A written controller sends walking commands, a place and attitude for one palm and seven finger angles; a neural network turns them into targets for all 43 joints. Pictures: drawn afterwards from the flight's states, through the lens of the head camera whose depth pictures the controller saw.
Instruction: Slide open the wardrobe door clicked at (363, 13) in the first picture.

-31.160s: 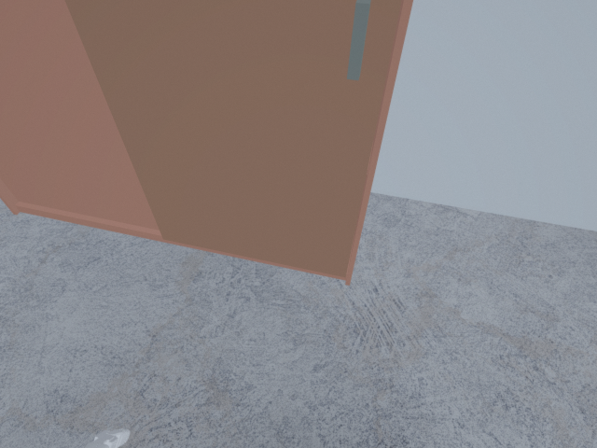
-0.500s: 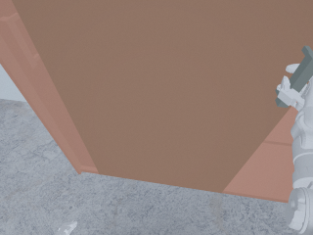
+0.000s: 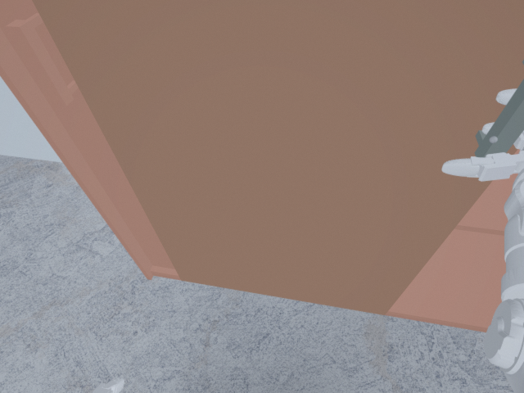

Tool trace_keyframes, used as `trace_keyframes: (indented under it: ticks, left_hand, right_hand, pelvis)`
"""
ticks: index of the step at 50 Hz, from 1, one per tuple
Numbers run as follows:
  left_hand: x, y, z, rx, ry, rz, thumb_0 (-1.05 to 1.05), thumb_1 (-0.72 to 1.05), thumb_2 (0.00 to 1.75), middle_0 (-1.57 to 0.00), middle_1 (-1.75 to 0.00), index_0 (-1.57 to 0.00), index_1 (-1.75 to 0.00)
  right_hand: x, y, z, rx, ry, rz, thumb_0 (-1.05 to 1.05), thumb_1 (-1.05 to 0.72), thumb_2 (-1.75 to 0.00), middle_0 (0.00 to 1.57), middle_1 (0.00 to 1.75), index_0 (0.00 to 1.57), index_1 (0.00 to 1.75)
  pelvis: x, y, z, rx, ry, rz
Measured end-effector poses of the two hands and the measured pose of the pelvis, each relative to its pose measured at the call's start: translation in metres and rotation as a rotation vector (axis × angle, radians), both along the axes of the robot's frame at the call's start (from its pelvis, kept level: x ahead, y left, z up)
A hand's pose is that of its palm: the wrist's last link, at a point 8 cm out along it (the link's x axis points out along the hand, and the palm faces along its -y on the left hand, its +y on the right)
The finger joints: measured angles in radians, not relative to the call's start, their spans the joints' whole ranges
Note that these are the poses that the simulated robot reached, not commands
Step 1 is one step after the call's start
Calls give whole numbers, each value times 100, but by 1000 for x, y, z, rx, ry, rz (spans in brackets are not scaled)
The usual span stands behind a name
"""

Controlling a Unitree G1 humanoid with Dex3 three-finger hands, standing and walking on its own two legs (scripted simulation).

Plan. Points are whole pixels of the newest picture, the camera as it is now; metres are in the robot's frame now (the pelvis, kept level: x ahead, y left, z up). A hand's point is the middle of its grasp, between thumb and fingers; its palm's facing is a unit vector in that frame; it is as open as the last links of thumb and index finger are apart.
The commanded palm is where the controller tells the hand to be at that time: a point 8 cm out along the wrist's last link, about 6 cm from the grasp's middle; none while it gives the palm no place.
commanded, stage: loosen the grip on the handle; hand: right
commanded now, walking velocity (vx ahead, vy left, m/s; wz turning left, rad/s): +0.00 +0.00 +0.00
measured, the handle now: (508, 111) +0.49 -0.29 +0.19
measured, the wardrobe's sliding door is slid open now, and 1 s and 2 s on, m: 0.62 0.62 0.62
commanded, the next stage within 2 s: slip the hand off the handle in 0.08 s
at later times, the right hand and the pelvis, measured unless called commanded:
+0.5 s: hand (503, 138) +0.46 -0.29 +0.17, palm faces +0.34 +0.93 -0.16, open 13.5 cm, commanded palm +0.42 -0.35 +0.17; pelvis +0.02 +0.00 +0.00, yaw +0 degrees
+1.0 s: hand out of the picture +0.42 -0.35 +0.16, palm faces +0.35 +0.92 -0.16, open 14.6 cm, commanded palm +0.37 -0.38 +0.17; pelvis +0.04 +0.00 +0.00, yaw +0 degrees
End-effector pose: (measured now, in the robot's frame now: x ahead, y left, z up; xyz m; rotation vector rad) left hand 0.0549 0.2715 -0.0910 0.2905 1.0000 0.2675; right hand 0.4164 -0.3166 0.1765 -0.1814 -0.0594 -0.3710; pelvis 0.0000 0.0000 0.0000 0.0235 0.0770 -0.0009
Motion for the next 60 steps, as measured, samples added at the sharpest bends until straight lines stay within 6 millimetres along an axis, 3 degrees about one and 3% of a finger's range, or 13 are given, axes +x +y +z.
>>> trace_keyframes:
  ticks: [5, 11, 17, 22, 30, 40, 45, 49, 53, 60]
  left_hand:
    - [7, -13, -6, -27, 10, -16, 1, 90, 90, -20, -30, -20, -30]
    - [30, -24, -6, -48, -29, -39, 1, 90, 90, -20, -30, -21, -30]
    - [51, -23, 0, -41, -87, -45, 1, 90, 90, -20, -30, -21, -30]
    - [58, -16, 5, -20, -104, -38, 1, 90, 90, -20, -30, -21, -30]
    - [46, -1, 4, 2, -65, -4, 1, 90, 90, -20, -30, -21, -30]
    - [13, 13, -4, 24, 73, 37, 1, 90, 90, -20, -30, -21, -30]
    - [9, 13, -6, 25, 117, 43, 1, 90, 90, -20, -30, -21, -30]
    - [23, 7, -6, 14, 78, 48, 1, 90, 90, -20, -30, -21, -30]
    - [51, -3, -1, -6, -18, 33, 1, 90, 90, -20, -30, -20, -30]
    - [112, -31, 14, -53, -202, -52, 1, 90, 90, -20, -30, -20, -30]
  right_hand:
    - [0, -1, 1, -8, 2, -4, -1, 52, -21, 43, 128, 37, 129]
    - [0, -2, 2, 6, 14, 1, -1, 54, -20, 43, 127, 38, 128]
    - [1, -5, 2, 8, 16, 19, -1, 55, -20, 45, 126, 40, 127]
    - [2, -9, 3, 9, 24, 32, -1, 55, -20, 47, 127, 44, 127]
    - [-1, -28, 1, 18, 46, -17, -1, 55, -20, 45, 125, 45, 126]
    - [-19, -82, 8, -15, 55, -114, -1, 55, -20, 30, 117, 34, 120]
    - [-24, -84, 8, -32, 53, -37, -1, 55, -20, 27, 116, 28, 117]
    - [-29, -75, -3, 10, 40, 11, -1, 55, -20, 26, 115, 26, 116]
    - [-38, -68, -12, 20, 30, 0, -1, 55, -20, 25, 115, 26, 115]
    - [-78, -70, -2, -25, -25, -53, -1, 54, -20, 25, 115, 25, 115]
  pelvis:
    - [8, -3, 1, 3, -1, -9]
    - [14, -5, 2, 3, -2, -10]
    - [17, -3, 2, 1, -3, -5]
    - [18, 0, 1, 1, 1, -1]
    - [20, 6, 1, 1, 12, 5]
    - [25, 11, -1, 7, 41, 0]
    - [31, 6, 0, 12, 46, -6]
    - [36, 1, 1, 10, 40, 2]
    - [40, -4, 1, 5, 30, 14]
    - [44, -9, 3, 2, -1, 14]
